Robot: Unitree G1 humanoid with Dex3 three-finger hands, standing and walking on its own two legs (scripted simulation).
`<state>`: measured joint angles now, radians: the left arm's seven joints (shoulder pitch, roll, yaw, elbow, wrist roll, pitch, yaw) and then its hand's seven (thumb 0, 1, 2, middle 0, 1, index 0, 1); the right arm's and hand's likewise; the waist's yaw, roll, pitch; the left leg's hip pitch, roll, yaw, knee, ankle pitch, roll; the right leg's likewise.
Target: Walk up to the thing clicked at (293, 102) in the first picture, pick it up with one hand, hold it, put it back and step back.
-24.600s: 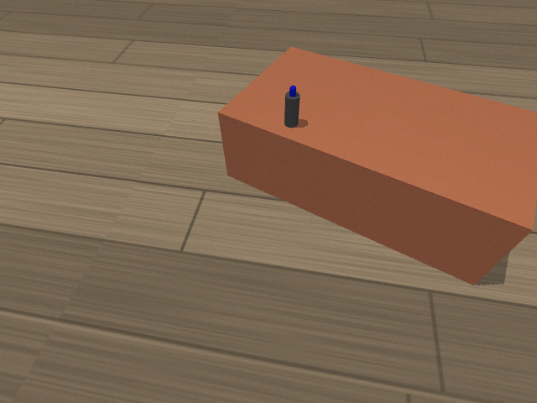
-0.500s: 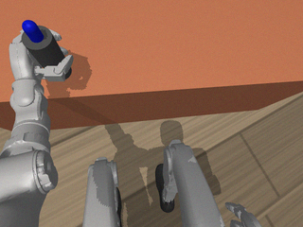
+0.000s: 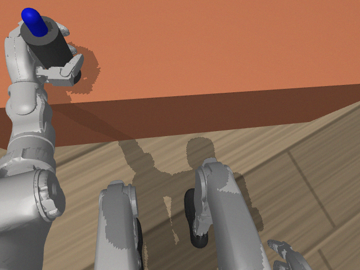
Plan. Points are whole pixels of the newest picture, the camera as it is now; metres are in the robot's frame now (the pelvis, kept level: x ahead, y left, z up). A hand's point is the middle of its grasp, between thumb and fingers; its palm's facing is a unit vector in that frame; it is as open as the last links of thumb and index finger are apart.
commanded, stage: lower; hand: left
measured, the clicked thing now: (51, 49) +0.54 +0.17 +0.01
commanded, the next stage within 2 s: loosen in 0.16 s
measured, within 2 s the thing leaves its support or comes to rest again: neither
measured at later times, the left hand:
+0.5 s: hand (60, 55) +0.54 +0.17 -0.01, palm faces +0.04 -1.00 -0.02, open 7.8 cm
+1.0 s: hand (56, 51) +0.55 +0.17 -0.01, palm faces +0.05 -1.00 -0.02, open 15.0 cm
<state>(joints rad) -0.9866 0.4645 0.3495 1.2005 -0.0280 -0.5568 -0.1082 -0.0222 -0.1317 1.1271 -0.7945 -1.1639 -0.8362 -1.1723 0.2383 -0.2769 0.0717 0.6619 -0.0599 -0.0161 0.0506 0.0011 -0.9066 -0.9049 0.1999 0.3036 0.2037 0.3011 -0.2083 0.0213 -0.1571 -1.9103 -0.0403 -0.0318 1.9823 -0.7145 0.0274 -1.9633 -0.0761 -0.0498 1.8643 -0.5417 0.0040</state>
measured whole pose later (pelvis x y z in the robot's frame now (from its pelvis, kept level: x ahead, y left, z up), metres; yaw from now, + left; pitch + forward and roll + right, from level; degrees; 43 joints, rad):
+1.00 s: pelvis +0.00 +0.00 -0.01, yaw +0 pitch +37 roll -4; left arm -1.03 0.49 0.37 1.15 -0.02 -0.50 -0.11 -0.01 -0.36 0.25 -0.34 -0.28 -0.33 -0.28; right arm 0.23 -0.28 0.08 0.63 -0.05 0.01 0.05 0.00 -0.90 -0.90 0.20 0.30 0.21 0.30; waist -0.21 0.02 -0.14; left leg -1.96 -0.05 -0.03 2.03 -0.72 0.03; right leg -2.01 -0.08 -0.05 1.91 -0.54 0.01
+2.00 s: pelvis +0.09 +0.01 +0.26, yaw -1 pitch +14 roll -3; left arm -0.29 0.34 0.18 0.82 0.00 0.03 0.10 -0.01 -0.52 0.07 -0.06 -0.06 -0.07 -0.06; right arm 0.35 -0.24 0.01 0.63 0.05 0.04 -0.08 0.00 -0.89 -0.90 0.20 0.30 0.20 0.30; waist -0.08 0.00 -0.09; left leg -0.65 0.02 0.00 0.90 -0.49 0.02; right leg -0.71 0.00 -0.03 0.81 -0.34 0.02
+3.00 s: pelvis +0.09 -0.01 +0.29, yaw +1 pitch +0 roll +0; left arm 0.25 0.29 0.00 0.74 0.04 0.02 0.03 -0.01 -0.59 0.03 -0.05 -0.05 -0.05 -0.05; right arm 0.25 -0.29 -0.03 0.84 -0.06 0.01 -0.02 0.01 -0.89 -0.90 0.20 0.30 0.21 0.30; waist 0.00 0.01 -0.02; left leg -0.23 -0.02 -0.02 0.62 -0.38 0.01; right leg -0.32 -0.03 -0.05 0.62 -0.30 0.00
